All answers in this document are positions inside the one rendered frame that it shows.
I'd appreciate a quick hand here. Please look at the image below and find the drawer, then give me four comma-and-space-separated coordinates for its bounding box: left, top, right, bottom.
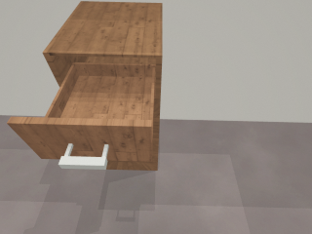
7, 62, 156, 162

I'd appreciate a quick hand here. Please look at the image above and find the handle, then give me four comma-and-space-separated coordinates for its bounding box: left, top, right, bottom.
58, 143, 109, 170

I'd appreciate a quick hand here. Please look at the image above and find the cabinet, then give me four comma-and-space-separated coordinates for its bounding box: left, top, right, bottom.
42, 1, 163, 171

